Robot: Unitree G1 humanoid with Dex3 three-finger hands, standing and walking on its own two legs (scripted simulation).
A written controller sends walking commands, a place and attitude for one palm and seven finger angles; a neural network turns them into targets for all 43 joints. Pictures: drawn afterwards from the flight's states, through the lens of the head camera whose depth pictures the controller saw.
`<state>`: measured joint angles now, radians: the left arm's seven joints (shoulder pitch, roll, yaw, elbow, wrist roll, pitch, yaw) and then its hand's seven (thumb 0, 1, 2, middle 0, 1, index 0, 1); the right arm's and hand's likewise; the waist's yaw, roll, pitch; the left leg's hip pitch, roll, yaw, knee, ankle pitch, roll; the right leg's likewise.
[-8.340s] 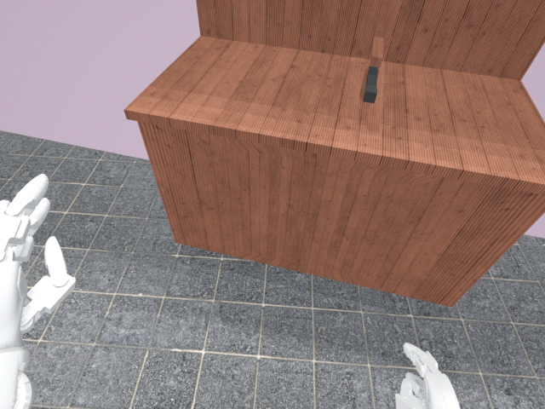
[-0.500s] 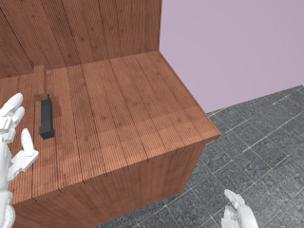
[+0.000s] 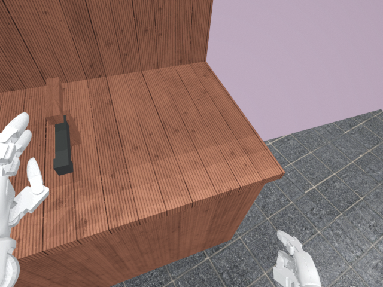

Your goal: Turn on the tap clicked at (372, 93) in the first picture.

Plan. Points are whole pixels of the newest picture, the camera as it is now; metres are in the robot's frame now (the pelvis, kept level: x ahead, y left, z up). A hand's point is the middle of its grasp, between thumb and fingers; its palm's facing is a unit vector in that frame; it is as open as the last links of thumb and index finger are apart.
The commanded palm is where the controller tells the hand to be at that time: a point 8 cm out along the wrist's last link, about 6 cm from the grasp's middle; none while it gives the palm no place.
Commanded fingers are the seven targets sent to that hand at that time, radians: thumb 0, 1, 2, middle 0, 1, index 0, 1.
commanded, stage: turn the palm inward beside the body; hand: left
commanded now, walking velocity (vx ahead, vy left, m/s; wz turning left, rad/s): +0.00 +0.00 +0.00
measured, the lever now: (63, 165) +0.32 +0.30 +0.06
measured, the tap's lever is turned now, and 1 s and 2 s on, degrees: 0 0 0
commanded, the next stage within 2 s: none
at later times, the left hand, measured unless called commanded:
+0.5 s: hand (40, 211) +0.19 +0.24 +0.14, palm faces +0.52 -0.79 -0.31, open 7.4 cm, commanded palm +0.15 +0.27 +0.16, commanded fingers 0.00 0.90 0.90 -0.20 -0.30 -0.20 -0.30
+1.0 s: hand (73, 217) +0.19 +0.20 +0.13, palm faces +0.50 -0.82 -0.28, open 7.4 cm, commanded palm +0.14 +0.24 +0.14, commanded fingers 0.00 0.90 0.90 -0.20 -0.30 -0.20 -0.30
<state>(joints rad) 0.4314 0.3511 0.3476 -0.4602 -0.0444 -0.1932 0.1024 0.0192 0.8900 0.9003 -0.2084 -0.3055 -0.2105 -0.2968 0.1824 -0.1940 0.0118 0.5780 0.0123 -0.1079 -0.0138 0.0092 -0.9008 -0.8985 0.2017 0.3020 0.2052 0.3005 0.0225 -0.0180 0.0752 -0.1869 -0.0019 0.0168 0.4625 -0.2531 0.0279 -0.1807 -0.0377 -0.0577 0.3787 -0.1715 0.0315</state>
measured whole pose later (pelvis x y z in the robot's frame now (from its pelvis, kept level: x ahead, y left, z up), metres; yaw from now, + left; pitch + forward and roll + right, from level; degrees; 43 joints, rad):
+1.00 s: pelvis +0.01 -0.07 -0.02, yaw +3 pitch +2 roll +1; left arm 0.46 0.30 0.33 -0.41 -0.18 -0.03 0.11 0.02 0.89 0.90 -0.21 -0.30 -0.21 -0.30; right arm 0.23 -0.28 -0.01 0.65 0.04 -0.21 -0.08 0.01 -0.90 -0.90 0.20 0.30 0.20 0.30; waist 0.07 0.05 -0.06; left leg -0.35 0.03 -0.07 0.69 -0.36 -0.04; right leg -0.37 0.01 -0.10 0.71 -0.37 -0.06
